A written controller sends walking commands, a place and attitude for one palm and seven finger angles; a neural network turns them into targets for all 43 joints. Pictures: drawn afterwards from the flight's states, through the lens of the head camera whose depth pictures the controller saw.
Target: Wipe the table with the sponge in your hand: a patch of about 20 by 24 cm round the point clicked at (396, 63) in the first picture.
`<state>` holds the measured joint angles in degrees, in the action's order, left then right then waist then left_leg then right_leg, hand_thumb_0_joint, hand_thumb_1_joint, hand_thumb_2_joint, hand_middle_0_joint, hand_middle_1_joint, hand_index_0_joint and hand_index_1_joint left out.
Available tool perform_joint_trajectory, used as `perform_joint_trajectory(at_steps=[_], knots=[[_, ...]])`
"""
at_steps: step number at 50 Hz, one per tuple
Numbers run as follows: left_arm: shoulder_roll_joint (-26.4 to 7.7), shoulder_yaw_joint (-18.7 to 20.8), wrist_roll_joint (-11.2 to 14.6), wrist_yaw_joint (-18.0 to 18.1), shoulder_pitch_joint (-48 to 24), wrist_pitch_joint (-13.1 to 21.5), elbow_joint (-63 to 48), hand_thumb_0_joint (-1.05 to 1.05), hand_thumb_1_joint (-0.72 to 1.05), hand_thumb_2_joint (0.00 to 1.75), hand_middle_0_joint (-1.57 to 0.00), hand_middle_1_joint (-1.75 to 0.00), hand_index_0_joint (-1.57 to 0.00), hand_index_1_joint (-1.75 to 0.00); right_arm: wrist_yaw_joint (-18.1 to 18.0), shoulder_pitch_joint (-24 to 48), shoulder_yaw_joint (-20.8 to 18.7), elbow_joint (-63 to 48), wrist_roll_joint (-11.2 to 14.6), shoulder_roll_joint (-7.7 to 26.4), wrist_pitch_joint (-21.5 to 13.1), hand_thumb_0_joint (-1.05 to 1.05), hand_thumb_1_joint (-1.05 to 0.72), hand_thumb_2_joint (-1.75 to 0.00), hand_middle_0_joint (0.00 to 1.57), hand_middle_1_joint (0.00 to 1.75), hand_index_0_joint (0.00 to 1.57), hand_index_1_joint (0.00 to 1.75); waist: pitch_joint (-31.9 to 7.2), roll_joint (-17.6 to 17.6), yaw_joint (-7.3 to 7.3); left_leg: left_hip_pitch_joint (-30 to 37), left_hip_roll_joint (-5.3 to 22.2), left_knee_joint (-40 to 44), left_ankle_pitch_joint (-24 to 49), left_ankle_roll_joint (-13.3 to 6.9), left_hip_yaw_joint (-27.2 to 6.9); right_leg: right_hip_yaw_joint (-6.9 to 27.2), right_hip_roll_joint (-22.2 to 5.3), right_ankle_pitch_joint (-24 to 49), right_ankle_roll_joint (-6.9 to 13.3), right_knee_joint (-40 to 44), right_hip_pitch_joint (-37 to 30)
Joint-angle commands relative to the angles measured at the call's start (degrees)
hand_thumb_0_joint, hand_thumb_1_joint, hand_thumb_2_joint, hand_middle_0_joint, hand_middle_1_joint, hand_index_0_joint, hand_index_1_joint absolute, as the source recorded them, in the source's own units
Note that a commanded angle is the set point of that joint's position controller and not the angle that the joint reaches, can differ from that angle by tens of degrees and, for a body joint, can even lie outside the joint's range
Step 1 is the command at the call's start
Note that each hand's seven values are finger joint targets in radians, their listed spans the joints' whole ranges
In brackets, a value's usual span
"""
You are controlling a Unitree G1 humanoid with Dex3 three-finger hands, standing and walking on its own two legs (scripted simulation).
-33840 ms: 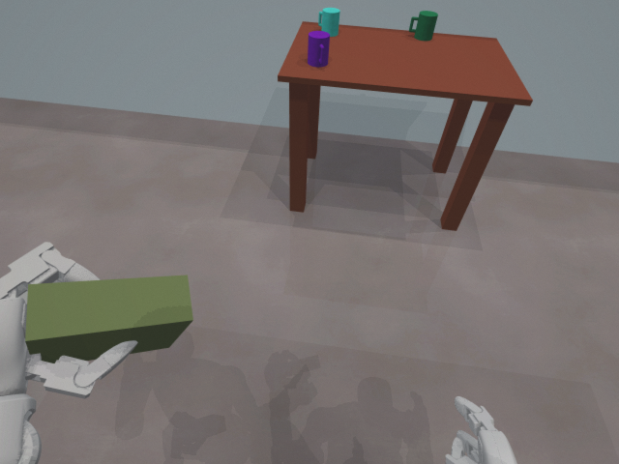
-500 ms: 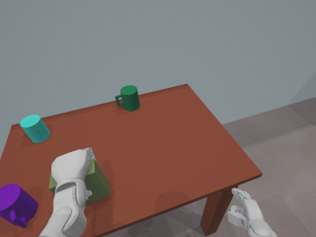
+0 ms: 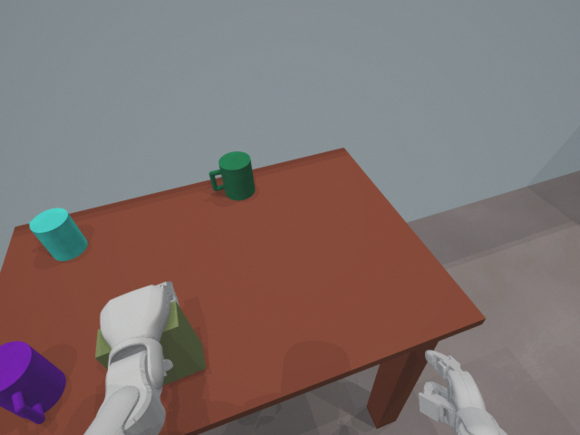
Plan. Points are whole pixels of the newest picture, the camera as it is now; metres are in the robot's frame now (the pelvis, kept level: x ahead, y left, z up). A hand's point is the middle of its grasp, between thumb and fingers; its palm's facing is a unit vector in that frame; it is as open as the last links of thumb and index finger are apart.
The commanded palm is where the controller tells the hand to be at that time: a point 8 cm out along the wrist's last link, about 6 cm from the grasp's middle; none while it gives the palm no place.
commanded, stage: lower the sponge onto the table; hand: left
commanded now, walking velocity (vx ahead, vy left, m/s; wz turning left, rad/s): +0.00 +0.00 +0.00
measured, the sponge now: (160, 356) +0.23 +0.25 -0.05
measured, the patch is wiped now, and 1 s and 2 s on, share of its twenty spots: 0.00 0.10 0.20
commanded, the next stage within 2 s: wipe forward along the first lane in 0.40 s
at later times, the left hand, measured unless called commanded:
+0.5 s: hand (155, 342) +0.23 +0.25 -0.01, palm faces -0.06 -0.11 -0.99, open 9.1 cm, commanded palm +0.21 +0.24 +0.05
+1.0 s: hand (158, 313) +0.28 +0.27 -0.01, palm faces -0.13 -0.04 -0.99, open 9.2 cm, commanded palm +0.26 +0.26 +0.03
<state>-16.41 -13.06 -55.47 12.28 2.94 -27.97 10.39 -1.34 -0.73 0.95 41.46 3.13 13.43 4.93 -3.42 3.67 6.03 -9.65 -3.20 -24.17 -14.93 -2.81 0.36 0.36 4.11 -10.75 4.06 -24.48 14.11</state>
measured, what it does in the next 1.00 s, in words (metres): stands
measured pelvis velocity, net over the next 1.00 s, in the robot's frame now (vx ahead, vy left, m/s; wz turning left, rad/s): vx -0.02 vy -0.02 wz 0.02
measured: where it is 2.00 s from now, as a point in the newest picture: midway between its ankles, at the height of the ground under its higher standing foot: outside the picture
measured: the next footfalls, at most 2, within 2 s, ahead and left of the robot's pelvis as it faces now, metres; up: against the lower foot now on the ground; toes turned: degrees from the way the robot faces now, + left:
none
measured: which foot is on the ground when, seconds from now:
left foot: down 0.00-1.00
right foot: down 0.00-1.00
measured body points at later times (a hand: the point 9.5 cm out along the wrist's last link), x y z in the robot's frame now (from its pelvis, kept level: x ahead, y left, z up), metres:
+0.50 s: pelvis -0.01 +0.00 +0.00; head -0.02 -0.03 +0.45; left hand +0.23 +0.25 +0.05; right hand +0.23 -0.20 -0.09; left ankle -0.02 +0.09 -0.74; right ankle +0.02 -0.08 -0.74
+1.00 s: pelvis -0.02 -0.02 -0.01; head -0.01 -0.04 +0.44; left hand +0.28 +0.26 +0.04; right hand +0.17 -0.25 -0.12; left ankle -0.02 +0.09 -0.74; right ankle +0.02 -0.08 -0.74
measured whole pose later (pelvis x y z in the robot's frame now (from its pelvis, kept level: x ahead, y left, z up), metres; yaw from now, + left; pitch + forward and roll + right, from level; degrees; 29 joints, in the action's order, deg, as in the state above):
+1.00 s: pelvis -0.02 -0.02 -0.01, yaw +1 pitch +5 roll +1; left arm -19.0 -8.4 -57.0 14.1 -14.5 -20.5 34.1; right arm -4.7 -5.3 0.1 41.9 3.9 14.5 5.6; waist -5.3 2.5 3.4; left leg -20.3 -2.9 -30.2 -15.5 -1.6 -0.8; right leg -1.3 4.3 -11.1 5.1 -29.6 24.0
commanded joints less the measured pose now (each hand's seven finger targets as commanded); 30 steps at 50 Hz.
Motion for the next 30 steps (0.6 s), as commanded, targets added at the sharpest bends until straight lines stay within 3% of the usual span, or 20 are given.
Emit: perform_joint_trajectory(at_steps=[1, 3, 7, 8, 10, 13, 14, 15, 17, 18, 19, 22, 23, 25, 26, 28, 29, 30], knots=[[-7.4, 3.1, -2.3, 1.7, -13.9, 0.9, -12.4, 0.00, 0.10, 1.30, -1.20, -1.60, -1.20, -1.60, -0.4, 13.0, -2.0, -10.9, 0.0, 6.5, -2.9, 0.00, -0.90, -0.90, 0.20, 0.30, 0.20, 0.30, -11.8, -4.1, -0.30, -0.9, 0.8, 1.6, 14.9, 0.3, -5.6, 8.0, -3.2, 13.7, 1.5, 1.7, -8.7], [-10.7, 6.1, -2.4, 1.8, -14.0, 2.0, -12.2, 0.00, 0.10, 1.30, -1.20, -1.60, -1.20, -1.60, -0.8, 12.3, -2.1, -10.6, -0.2, 6.8, -2.9, 0.00, -0.90, -0.90, 0.20, 0.30, 0.20, 0.30, -11.2, -4.6, 0.03, -1.1, 0.7, 1.5, 13.9, 0.1, -5.9, 8.9, -2.9, 12.5, 1.6, 2.1, -8.4], [-8.1, 4.4, -3.1, 2.8, -12.8, 4.1, -11.5, 0.00, 0.10, 1.30, -1.20, -1.60, -1.20, -1.60, -0.6, 12.0, -2.2, -10.3, -0.3, 6.2, -3.4, 0.00, -0.90, -0.90, 0.20, 0.30, 0.20, 0.30, -11.4, -2.4, 0.22, -1.2, 0.9, 1.4, 14.5, 0.7, -5.8, 8.0, -3.0, 12.6, 1.8, 1.3, -7.6], [-9.3, 5.6, -2.9, 3.2, -12.0, 3.9, -11.5, 0.00, 0.10, 1.30, -1.20, -1.60, -1.20, -1.60, -0.6, 11.8, -2.3, -10.4, -0.3, 6.3, -3.4, 0.00, -0.90, -0.90, 0.20, 0.30, 0.20, 0.30, -10.9, -1.6, 0.59, -1.2, 1.0, 1.6, 13.7, 0.7, -6.2, 8.5, -2.8, 11.1, 2.0, 1.6, -6.9], [-7.1, 3.8, -2.9, 3.3, -13.6, 3.7, -9.7, 0.00, 0.10, 1.30, -1.20, -1.60, -1.20, -1.60, -0.6, 11.9, -2.3, -10.2, -0.1, 6.2, -3.3, 0.00, -0.90, -0.90, 0.20, 0.30, 0.20, 0.30, -9.4, -3.1, -0.16, -2.0, 1.1, 1.6, 12.0, 0.8, -6.0, 7.8, -2.9, 8.7, 1.7, 2.1, -5.3], [-8.3, 5.3, -2.7, 3.8, -11.9, 3.2, -8.7, 0.00, 0.10, 1.30, -1.20, -1.60, -1.20, -1.60, -0.6, 12.0, -2.4, -10.4, 0.0, 6.6, -3.0, 0.00, -0.90, -0.90, 0.20, 0.30, 0.20, 0.30, -9.9, -3.4, 0.47, -2.5, 1.0, 1.8, 11.6, 0.9, -6.2, 8.2, -2.8, 7.8, 1.9, 1.9, -5.6], [-6.7, 4.1, -2.7, 3.8, -13.0, 3.3, -9.3, 0.00, 0.10, 1.30, -1.20, -1.60, -1.20, -1.60, -0.6, 12.0, -2.5, -10.4, 0.0, 6.3, -2.9, 0.00, -0.90, -0.90, 0.20, 0.30, 0.20, 0.30, -11.4, -3.3, -0.02, -2.2, 1.1, 1.5, 12.3, 0.9, -5.8, 7.4, -2.8, 8.6, 1.7, 1.3, -6.1], [-5.6, 2.9, -2.7, 3.9, -12.3, 3.2, -8.7, 0.00, 0.10, 1.30, -1.20, -1.60, -1.20, -1.60, -0.5, 12.4, -2.6, -10.7, 0.0, 6.2, -3.0, 0.00, -0.90, -0.90, 0.20, 0.30, 0.20, 0.30, -10.5, -3.9, 0.19, -2.4, 1.1, 1.4, 11.8, 0.9, -5.8, 7.2, -2.9, 7.9, 1.6, 1.5, -5.4], [-5.6, 3.1, -2.8, 4.1, -11.8, 3.1, -7.5, 0.00, 0.10, 1.30, -1.20, -1.60, -1.20, -1.60, -0.5, 12.0, -2.6, -10.4, -0.1, 6.4, -2.9, 0.00, -0.90, -0.90, 0.20, 0.30, 0.20, 0.30, -11.0, -5.3, 0.10, -2.9, 1.2, 1.0, 12.2, 0.9, -5.7, 7.2, -3.0, 9.3, 1.6, 1.1, -5.6], [-8.4, 5.9, -2.6, 4.4, -10.9, 2.9, -7.1, 0.00, 0.10, 1.30, -1.20, -1.60, -1.20, -1.60, -0.5, 11.9, -2.6, -10.3, 0.0, 6.7, -2.7, 0.00, -0.90, -0.90, 0.20, 0.30, 0.20, 0.30, -10.7, -5.1, 0.49, -3.2, 1.0, 1.2, 11.6, 0.9, -6.1, 8.1, -2.7, 8.3, 1.8, 1.3, -5.7], [-5.4, 3.2, -2.5, 4.2, -12.0, 2.8, -7.4, 0.00, 0.10, 1.30, -1.20, -1.60, -1.20, -1.60, -0.5, 12.1, -2.5, -10.6, 0.1, 6.3, -2.6, 0.00, -0.90, -0.90, 0.20, 0.30, 0.20, 0.30, -11.3, -5.0, -0.12, -3.3, 1.1, 1.3, 11.5, 0.9, -5.7, 7.2, -2.9, 8.4, 1.5, 1.1, -6.0], [-4.3, 1.8, -2.7, 4.3, -13.7, 2.5, -5.9, 0.00, 0.10, 1.30, -1.20, -1.60, -1.20, -1.60, -0.6, 12.1, -2.6, -10.3, 0.2, 6.3, -2.6, 0.00, -0.90, -0.90, 0.20, 0.30, 0.20, 0.30, -9.5, -4.9, -0.53, -3.6, 1.1, 1.1, 9.7, 0.9, -5.6, 7.2, -2.9, 6.0, 1.5, 1.6, -3.8], [-7.0, 4.4, -2.5, 4.5, -12.7, 2.2, -5.3, 0.00, 0.10, 1.30, -1.20, -1.60, -1.20, -1.60, -0.6, 11.9, -2.6, -10.4, 0.3, 6.6, -2.5, 0.00, -0.90, -0.90, 0.20, 0.30, 0.20, 0.30, -8.9, -4.9, -0.03, -4.1, 1.0, 1.3, 8.5, 0.8, -6.1, 7.8, -2.7, 4.0, 1.6, 1.8, -3.5], [-4.2, 1.6, -2.6, 4.2, -15.1, 1.8, -3.6, 0.00, 0.10, 1.30, -1.20, -1.60, -1.20, -1.60, -0.8, 12.2, -2.3, -10.5, 0.5, 6.3, -2.2, 0.00, -0.90, -0.90, 0.20, 0.30, 0.20, 0.30, -7.8, -5.0, -0.67, -4.6, 1.0, 1.5, 7.2, 0.8, -5.8, 6.7, -2.8, 2.3, 1.5, 1.9, -2.4], [-5.1, 2.1, -2.7, 4.2, -17.3, 2.1, -3.0, 0.00, 0.10, 1.30, -1.20, -1.60, -1.20, -1.60, -1.1, 11.8, -2.4, -10.1, 0.5, 6.4, -2.1, 0.00, -0.90, -0.90, 0.20, 0.30, 0.20, 0.30, -8.2, -5.0, -1.18, -4.5, 1.0, 1.2, 6.4, 0.7, -5.5, 6.9, -2.9, 1.7, 1.4, 2.0, -1.9], [-9.8, 6.4, -2.9, 4.7, -18.2, 1.9, -0.8, 0.00, 0.10, 1.30, -1.20, -1.60, -1.20, -1.60, -1.7, 11.1, -2.3, -9.5, 0.5, 7.0, -1.8, 0.00, -0.90, -0.90, 0.20, 0.30, 0.20, 0.30, -8.6, -5.0, -0.64, -5.4, 0.7, 1.5, 5.0, 0.8, -5.7, 7.6, -2.7, 0.1, 1.5, 2.1, -2.3], [-7.1, 4.2, -2.9, 4.5, -20.0, 2.0, -0.3, 0.00, 0.10, 1.30, -1.20, -1.60, -1.20, -1.60, -1.9, 11.2, -2.1, -9.9, 0.6, 6.5, -1.8, 0.00, -0.90, -0.90, 0.20, 0.30, 0.20, 0.30, -9.0, -4.7, -1.21, -5.8, 0.6, 1.4, 4.9, 0.7, -5.3, 6.9, -2.9, 0.0, 1.3, 1.9, -2.6], [-6.8, 3.8, -2.9, 4.5, -20.9, 2.3, 0.7, 0.00, 0.10, 1.30, -1.20, -1.60, -1.20, -1.60, -2.1, 10.9, -2.2, -9.7, 0.6, 6.5, -1.9, 0.00, -0.90, -0.90, 0.20, 0.30, 0.20, 0.30, -8.7, -5.9, -1.43, -5.9, 0.6, 1.1, 4.6, 0.6, -5.3, 6.8, -2.9, 0.1, 1.2, 2.0, -1.8]])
